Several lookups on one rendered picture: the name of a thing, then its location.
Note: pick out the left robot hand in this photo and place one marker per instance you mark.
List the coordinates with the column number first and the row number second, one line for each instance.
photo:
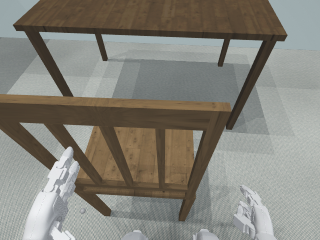
column 51, row 202

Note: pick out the right robot hand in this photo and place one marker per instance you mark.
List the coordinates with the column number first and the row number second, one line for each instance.
column 252, row 221

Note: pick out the table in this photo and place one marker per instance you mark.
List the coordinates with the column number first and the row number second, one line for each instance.
column 208, row 19

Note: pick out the chair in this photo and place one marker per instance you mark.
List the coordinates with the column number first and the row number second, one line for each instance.
column 137, row 147

